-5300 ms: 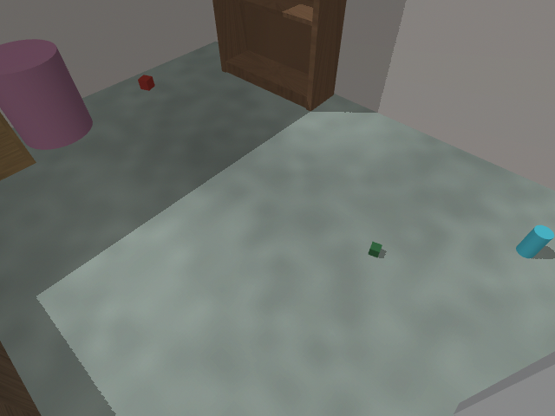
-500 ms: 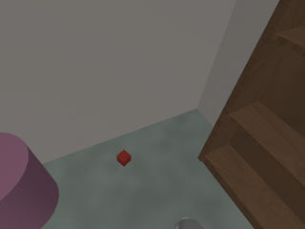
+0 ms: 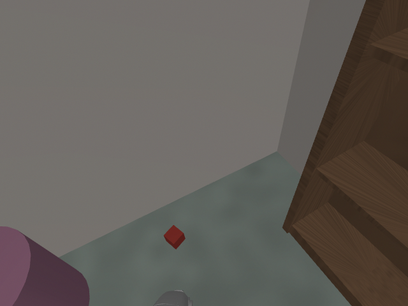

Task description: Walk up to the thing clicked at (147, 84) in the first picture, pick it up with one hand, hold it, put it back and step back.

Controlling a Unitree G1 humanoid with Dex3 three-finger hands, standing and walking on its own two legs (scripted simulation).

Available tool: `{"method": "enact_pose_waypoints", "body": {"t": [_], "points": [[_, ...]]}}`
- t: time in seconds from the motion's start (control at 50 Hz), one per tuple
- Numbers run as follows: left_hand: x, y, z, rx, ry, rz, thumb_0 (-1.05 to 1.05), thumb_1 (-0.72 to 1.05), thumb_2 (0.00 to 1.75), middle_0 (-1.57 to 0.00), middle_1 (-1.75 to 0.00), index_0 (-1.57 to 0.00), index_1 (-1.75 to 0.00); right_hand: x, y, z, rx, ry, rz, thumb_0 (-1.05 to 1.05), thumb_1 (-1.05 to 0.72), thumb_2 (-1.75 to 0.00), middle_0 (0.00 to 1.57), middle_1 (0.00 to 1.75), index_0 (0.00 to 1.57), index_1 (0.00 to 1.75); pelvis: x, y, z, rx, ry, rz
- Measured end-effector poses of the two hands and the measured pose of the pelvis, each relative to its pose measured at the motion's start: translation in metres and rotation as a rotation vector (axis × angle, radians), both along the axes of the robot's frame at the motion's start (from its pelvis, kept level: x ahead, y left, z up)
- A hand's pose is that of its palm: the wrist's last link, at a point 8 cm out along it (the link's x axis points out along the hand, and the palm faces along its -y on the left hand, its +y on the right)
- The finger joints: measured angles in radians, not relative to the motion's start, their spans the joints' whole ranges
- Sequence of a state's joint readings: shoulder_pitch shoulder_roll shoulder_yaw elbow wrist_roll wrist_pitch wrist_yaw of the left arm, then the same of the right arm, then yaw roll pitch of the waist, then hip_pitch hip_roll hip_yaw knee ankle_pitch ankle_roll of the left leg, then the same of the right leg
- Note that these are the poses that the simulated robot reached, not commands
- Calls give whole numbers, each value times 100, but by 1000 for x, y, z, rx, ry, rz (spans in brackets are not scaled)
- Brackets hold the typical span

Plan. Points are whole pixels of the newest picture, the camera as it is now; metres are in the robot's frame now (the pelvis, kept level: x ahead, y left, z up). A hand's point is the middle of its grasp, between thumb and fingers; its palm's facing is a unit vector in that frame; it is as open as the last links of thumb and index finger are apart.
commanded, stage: walk up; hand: left
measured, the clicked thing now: (174, 237) +0.55 +0.26 -0.74
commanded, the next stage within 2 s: stand in 1.98 s
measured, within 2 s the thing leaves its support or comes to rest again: neither
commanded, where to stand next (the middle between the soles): +0.14 +0.01 m, yaw +1 degrees
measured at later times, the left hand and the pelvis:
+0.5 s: hand out of the picture +0.09 +0.30 -0.17, palm faces -0.05 -0.92 -0.38, open 7.3 cm; pelvis +0.05 +0.02 -0.02, yaw +0 degrees
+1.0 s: hand (104, 295) +0.17 +0.27 -0.16, palm faces +0.00 -0.94 -0.34, open 7.4 cm; pelvis +0.09 +0.02 -0.01, yaw +1 degrees
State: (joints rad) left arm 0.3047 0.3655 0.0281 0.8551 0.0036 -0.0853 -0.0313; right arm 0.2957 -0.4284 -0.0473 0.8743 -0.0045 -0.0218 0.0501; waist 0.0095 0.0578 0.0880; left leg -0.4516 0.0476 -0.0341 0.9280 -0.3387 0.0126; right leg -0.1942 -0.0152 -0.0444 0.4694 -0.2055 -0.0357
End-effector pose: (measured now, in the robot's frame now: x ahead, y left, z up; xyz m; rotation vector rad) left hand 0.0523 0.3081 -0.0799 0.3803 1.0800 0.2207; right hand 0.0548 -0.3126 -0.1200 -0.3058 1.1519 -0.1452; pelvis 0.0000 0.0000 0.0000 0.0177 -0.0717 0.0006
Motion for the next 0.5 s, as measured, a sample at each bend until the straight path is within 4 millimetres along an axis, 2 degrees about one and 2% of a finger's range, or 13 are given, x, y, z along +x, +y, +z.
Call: {"method": "enact_pose_waypoints", "body": {"t": [0.12, 0.2, 0.26, 0.38, 0.5], "points": [[11, 13, -23, -23, 41, 20, 1, 90, 90, -20, -30, -21, -30, 29, 7, 7, -57, 8, 5, 1, -90, -90, 20, 30, 21, 30, 20, 11, -7, -26, -1, 9], [24, 27, -52, -56, 69, 36, 1, 90, 90, -20, -30, -20, -30, 43, 21, 5, -100, 3, -5, 1, -90, -90, 20, 30, 21, 30, 31, 25, -21, -26, 0, 21], [33, 28, -63, -80, 85, 28, 1, 91, 90, -20, -30, -20, -30, 48, 33, 9, -96, -9, 1, 1, -90, -90, 20, 30, 21, 30, 35, 31, -21, -16, 4, 6], [39, 30, -59, -87, 138, -4, 1, 91, 90, -20, -30, -20, -30, 47, 36, 21, -96, -19, -19, 1, -90, -90, 20, 30, 21, 30, 43, 31, -12, -29, 13, -3], [34, 33, -48, -20, 160, 19, 1, 91, 90, -20, -30, -20, -30, 50, 15, 6, -85, 8, -36, 1, -90, -90, 20, 30, 21, 30, 51, 20, -17, -18, 19, -6]]}}
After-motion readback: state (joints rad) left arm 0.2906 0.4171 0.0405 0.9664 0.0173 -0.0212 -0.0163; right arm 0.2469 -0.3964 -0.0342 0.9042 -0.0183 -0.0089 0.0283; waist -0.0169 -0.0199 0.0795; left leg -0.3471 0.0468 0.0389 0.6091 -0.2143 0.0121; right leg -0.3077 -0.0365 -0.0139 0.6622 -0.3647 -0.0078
